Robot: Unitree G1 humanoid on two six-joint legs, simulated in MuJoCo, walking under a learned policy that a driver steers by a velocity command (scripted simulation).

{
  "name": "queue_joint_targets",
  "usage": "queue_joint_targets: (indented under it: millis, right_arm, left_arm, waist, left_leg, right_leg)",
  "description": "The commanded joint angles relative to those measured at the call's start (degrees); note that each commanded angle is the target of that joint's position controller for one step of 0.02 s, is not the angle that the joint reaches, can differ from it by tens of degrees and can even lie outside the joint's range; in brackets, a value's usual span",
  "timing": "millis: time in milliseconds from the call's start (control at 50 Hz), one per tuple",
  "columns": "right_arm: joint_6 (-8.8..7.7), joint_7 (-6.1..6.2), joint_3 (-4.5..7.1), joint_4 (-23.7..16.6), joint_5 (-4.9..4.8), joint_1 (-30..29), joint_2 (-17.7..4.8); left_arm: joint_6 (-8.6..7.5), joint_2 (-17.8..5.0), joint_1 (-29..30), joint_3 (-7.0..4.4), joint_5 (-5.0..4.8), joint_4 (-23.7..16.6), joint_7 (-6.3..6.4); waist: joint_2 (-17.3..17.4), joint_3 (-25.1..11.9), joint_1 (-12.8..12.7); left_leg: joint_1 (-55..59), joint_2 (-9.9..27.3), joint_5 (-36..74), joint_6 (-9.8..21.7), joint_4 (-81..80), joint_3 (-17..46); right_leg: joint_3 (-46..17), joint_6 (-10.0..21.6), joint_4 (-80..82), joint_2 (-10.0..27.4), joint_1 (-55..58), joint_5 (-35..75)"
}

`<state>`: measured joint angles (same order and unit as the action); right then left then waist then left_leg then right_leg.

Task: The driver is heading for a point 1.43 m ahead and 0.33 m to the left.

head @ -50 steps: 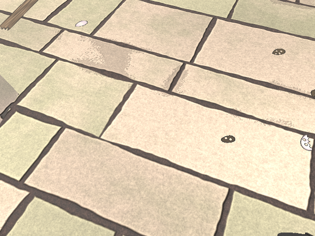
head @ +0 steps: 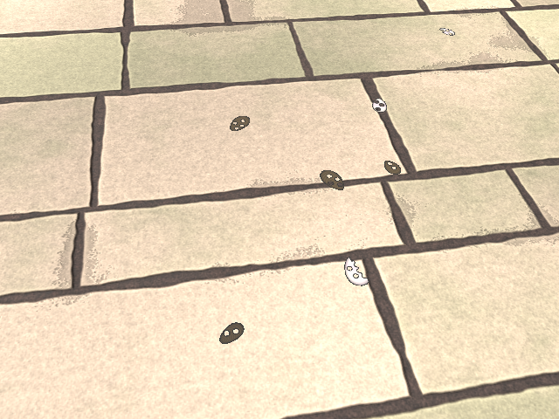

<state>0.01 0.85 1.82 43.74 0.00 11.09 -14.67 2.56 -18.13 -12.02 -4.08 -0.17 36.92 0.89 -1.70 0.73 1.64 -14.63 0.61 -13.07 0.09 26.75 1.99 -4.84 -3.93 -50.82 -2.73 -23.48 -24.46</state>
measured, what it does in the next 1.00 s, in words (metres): walks ahead: right foot, then left foot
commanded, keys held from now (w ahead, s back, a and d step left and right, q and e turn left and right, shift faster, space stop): w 1.00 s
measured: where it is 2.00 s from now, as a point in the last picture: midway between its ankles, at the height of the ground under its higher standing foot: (242, 225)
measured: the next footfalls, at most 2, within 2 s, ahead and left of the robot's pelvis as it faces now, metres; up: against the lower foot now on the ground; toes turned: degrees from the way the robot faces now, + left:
right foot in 0.14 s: +0.03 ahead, -0.13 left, +0.00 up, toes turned +1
left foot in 0.54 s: +0.36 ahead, +0.13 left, +0.00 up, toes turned +1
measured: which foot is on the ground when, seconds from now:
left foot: down 0.00-0.14, up 0.16-0.52, down 0.54-1.00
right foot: up 0.00-0.12, down 0.14-0.56, up 0.58-1.00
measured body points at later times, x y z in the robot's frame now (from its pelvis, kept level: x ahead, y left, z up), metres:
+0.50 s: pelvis +0.16 +0.01 -0.01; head +0.20 +0.01 +0.44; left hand +0.14 +0.30 -0.13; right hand +0.39 -0.22 -0.09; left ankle +0.31 +0.13 -0.73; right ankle -0.01 -0.13 -0.74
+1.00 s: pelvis +0.43 +0.03 +0.00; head +0.46 +0.03 +0.45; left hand +0.65 +0.26 -0.08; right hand +0.43 -0.25 -0.13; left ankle +0.32 +0.13 -0.74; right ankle +0.62 -0.11 -0.71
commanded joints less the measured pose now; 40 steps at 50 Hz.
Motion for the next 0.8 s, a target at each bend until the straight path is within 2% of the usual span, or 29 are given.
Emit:
queue_joint_targets:
  millis: [20,60,80,100,120,140,160,180,200,220,260,280,340,380,440,480,500,520,540,560,580,600,620,640,660,680,700,760,800]
  right_arm:
    - [-0.08,0.39,2.92,-2.67,-0.45,0.57,-11.67]
    - [-0.20,0.17,3.21,-1.99,-1.07,2.26,-12.71]
    - [-0.21,0.05,3.17,-1.82,-1.56,1.93,-12.78]
    - [-0.29,-0.09,2.97,-1.66,-1.78,1.74,-12.31]
    - [-0.81,-0.28,2.39,-1.68,-1.52,1.56,-10.61]
    - [-1.66,-0.75,1.25,-2.44,-0.76,-0.59,-7.04]
    - [-3.08,-1.27,0.03,-4.68,-0.01,-2.30,-2.58]
    - [-4.21,-1.23,0.87,-6.60,-0.90,-6.74,-6.72]
    - [-4.81,-1.42,2.15,-6.82,-1.88,-7.69,-10.02]
    - [-5.13,-1.80,2.41,-5.96,-2.25,-6.32,-10.17]
    - [-5.64,-2.52,2.36,-5.48,-1.44,-6.02,-9.23]
    - [-5.75,-2.90,2.17,-5.44,-0.99,-6.66,-8.31]
    - [-5.99,-4.05,0.75,-6.03,-0.58,-8.83,-4.90]
    - [-5.84,-4.28,0.35,-6.94,-0.84,-11.45,-4.52]
    - [-5.50,-4.40,0.77,-7.89,-1.31,-12.10,-6.51]
    - [-5.44,-4.20,1.45,-7.67,-1.25,-9.99,-8.21]
    - [-5.30,-3.84,2.16,-6.88,-1.02,-6.61,-9.43]
    - [-5.03,-3.27,3.35,-4.66,-0.95,0.98,-11.25]
    - [-4.70,-2.67,4.33,-2.67,-0.95,10.30,-13.55]
    - [-4.44,-2.54,5.52,-1.82,0.54,15.38,-20.23]
    - [-4.73,-2.89,4.14,-2.03,-0.47,15.01,-15.52]
    - [-4.83,-2.71,3.22,-2.22,-0.69,10.15,-12.96]
    - [-4.79,-2.60,2.90,-2.84,-0.47,6.71,-11.79]
    - [-4.78,-2.68,2.58,-2.98,0.19,3.84,-10.53]
    - [-5.12,-2.73,2.23,-3.30,1.02,2.04,-9.32]
    - [-5.51,-2.96,1.96,-3.24,1.04,1.82,-7.87]
    - [-5.78,-2.85,2.06,-2.96,0.75,1.12,-8.44]
    - [-6.53,-2.45,2.33,-1.53,0.14,1.91,-9.10]
    - [-6.30,-1.96,2.51,-0.72,-0.17,3.38,-9.78]
  left_arm:
    - [-2.05,-2.16,5.25,0.05,-0.64,-5.29,-0.58]
    - [-3.17,-2.79,4.17,-0.12,-0.86,-4.38,-0.71]
    - [-3.69,-2.63,2.22,-0.19,-0.87,-3.21,-0.79]
    - [-4.10,-2.30,0.16,-0.21,-0.79,-1.93,-0.85]
    - [-4.38,-2.89,-2.27,-0.41,-0.70,-1.08,-0.67]
    - [-4.55,-4.07,-7.37,-0.70,-0.73,-0.10,-0.24]
    - [-4.40,-9.45,-11.16,-2.01,-0.07,0.72,0.06]
    - [-4.56,-11.27,-13.00,-2.85,0.00,1.21,-0.44]
    - [-5.24,-8.66,-12.87,-2.06,0.25,1.53,-0.44]
    - [-5.83,-6.78,-12.26,-1.40,0.17,1.61,-0.40]
    - [-6.26,-5.92,-10.51,-0.98,-0.34,1.60,-0.43]
    - [-6.16,-5.35,-9.96,-0.73,-0.16,1.41,-0.43]
    - [-5.97,-6.33,-8.32,-1.00,-0.42,1.38,-0.40]
    - [-6.09,-7.68,-9.99,-1.43,-0.57,2.27,-0.43]
    - [-6.39,-9.01,-11.27,-1.95,-1.30,3.75,-0.47]
    - [-6.15,-9.55,-10.87,-2.18,-1.30,4.42,-0.40]
    - [-5.92,-9.70,-10.45,-2.19,-1.16,4.59,-0.31]
    - [-5.61,-8.77,-10.87,-1.80,-0.83,4.83,-0.15]
    - [-5.43,-6.60,-11.72,-0.77,0.09,4.30,0.14]
    - [-6.11,0.50,-18.81,1.23,-0.37,2.41,-0.03]
    - [-7.26,-2.66,-17.00,0.82,-1.21,3.42,-0.16]
    - [-7.67,-6.85,-11.55,-0.47,-2.94,2.21,-0.66]
    - [-7.97,-7.15,-7.62,-0.26,-2.71,1.39,-0.65]
    - [-8.02,-6.39,-5.70,-0.29,-1.44,1.36,-0.44]
    - [-7.57,-5.67,-6.76,-0.42,-1.04,1.79,-0.41]
    - [-7.13,-5.05,-7.25,-0.29,-0.77,2.84,-0.57]
    - [-6.50,-3.41,-9.33,-0.12,-0.73,3.22,-0.52]
    - [-5.67,-3.24,-4.56,0.05,-0.25,2.13,-0.10]
    - [-6.21,-2.77,-0.67,0.21,0.26,1.19,-0.18]
  waist:
    - [13.72,-0.72,2.12]
    - [12.53,-0.25,1.91]
    - [11.59,0.12,0.57]
    - [10.81,0.34,-0.78]
    - [9.70,-1.30,-2.10]
    - [6.59,-4.05,-4.62]
    - [-6.48,-5.85,-4.91]
    - [-10.48,-1.05,-7.84]
    - [-8.24,3.61,-7.60]
    - [-7.51,4.84,-6.59]
    - [-5.75,5.78,-5.42]
    - [-4.07,5.48,-5.19]
    - [-4.65,4.46,-5.13]
    - [-4.76,4.56,-5.92]
    - [-4.94,5.55,-4.79]
    - [-4.96,4.55,-2.73]
    - [-4.74,2.00,-0.47]
    - [-3.81,-3.12,3.20]
    - [-1.26,-10.19,7.30]
    - [16.55,-19.20,4.23]
    - [17.44,-20.63,5.22]
    - [13.43,-10.83,4.20]
    - [8.37,-5.83,2.98]
    - [5.22,-2.58,1.33]
    - [7.07,-1.96,-0.79]
    - [7.21,-1.42,-1.16]
    - [7.97,-2.38,-2.82]
    - [5.46,1.36,-2.35]
    - [4.03,2.42,-1.25]
  left_leg:
    - [5.56,10.67,-11.88,10.57,-13.38,14.07]
    - [4.72,11.61,-12.00,11.24,-13.12,14.59]
    - [2.92,11.20,-11.97,11.09,-12.54,13.96]
    - [0.43,10.40,-11.20,10.51,-11.43,13.01]
    - [-3.55,9.52,-9.37,8.80,-9.33,11.93]
    - [-9.72,6.97,-8.90,5.96,-2.46,8.61]
    - [-20.37,-0.65,-10.16,1.72,11.24,-1.73]
    - [-27.67,-0.33,-17.55,0.55,19.03,-2.66]
    - [-33.38,2.27,-18.26,0.72,26.94,-0.18]
    - [-36.32,3.55,-15.51,1.39,30.47,0.70]
    - [-39.05,5.46,-7.89,1.70,30.24,0.75]
    - [-37.41,5.52,-4.89,1.40,28.63,0.01]
    - [-26.38,3.86,4.74,-0.84,17.38,-3.11]
    - [-19.57,2.15,9.64,-1.26,11.01,-4.07]
    - [-15.61,1.69,11.84,0.42,6.70,-2.67]
    - [-12.27,0.95,10.22,2.24,5.13,-2.99]
    - [-7.17,-0.45,9.07,3.46,4.42,-4.19]
    - [3.14,-2.10,7.99,4.94,4.59,-5.59]
    - [17.88,2.64,6.40,7.04,6.34,-0.55]
    - [35.01,18.50,-12.29,16.38,-1.44,29.22]
    - [33.75,20.39,-23.57,16.91,-12.42,44.52]
    - [26.86,19.88,-24.90,14.29,-13.07,36.80]
    - [19.30,17.93,-17.97,13.01,-12.95,29.55]
    - [12.35,15.43,-11.69,12.24,-13.77,23.66]
    - [7.54,13.61,-6.78,12.06,-15.00,19.83]
    - [4.37,11.52,1.19,11.68,-15.45,15.55]
    - [3.73,11.55,-0.24,12.93,-17.34,14.50]
    - [1.70,11.73,2.50,14.55,-20.95,11.28]
    - [4.04,10.93,5.96,13.75,-21.34,8.50]
  right_leg:
    - [5.07,0.64,10.14,0.82,-1.11,-1.73]
    - [6.00,2.66,19.03,0.58,3.89,0.67]
    - [6.79,3.99,25.30,0.29,8.16,6.02]
    - [7.39,5.24,30.87,-0.09,13.26,10.62]
    - [5.42,6.49,31.46,1.49,20.44,12.17]
    - [-0.41,8.10,31.47,6.53,29.19,10.59]
    - [-14.47,12.71,32.78,15.28,35.23,2.96]
    - [-25.85,19.05,38.74,22.82,31.18,-4.29]
    - [-27.55,20.72,40.42,23.60,30.45,-6.90]
    - [-24.98,19.67,40.86,21.80,31.30,-6.92]
    - [-19.10,17.75,41.87,19.67,32.00,2.16]
    - [-15.62,16.86,42.71,18.00,30.62,7.59]
    - [-5.53,15.45,43.25,13.60,22.49,18.15]
    - [-3.12,14.77,43.37,13.11,18.29,19.41]
    - [-3.65,14.04,43.60,16.22,18.48,19.63]
    - [-3.01,12.72,40.47,17.26,21.14,27.17]
    - [-1.30,11.55,35.20,16.17,21.86,36.81]
    - [1.13,10.08,25.30,13.79,20.07,44.84]
    - [3.09,7.93,10.73,11.10,11.81,38.68]
    - [4.60,3.43,-14.09,1.27,-7.91,9.57]
    - [-3.81,4.00,-21.86,-0.03,-13.73,-7.78]
    - [-2.63,4.92,-25.08,3.64,-19.54,-4.36]
    - [-0.63,5.79,-23.22,6.56,-18.88,0.26]
    - [0.09,6.03,-19.72,8.58,-17.18,4.33]
    - [-0.55,6.14,-17.25,10.42,-13.55,7.46]
    - [-0.52,6.22,-15.84,11.03,-10.22,8.61]
    - [0.24,5.58,-15.16,10.82,-9.97,10.10]
    - [0.24,3.41,-8.45,11.81,-13.97,15.54]
    - [0.65,2.73,-1.24,11.61,-16.42,22.12]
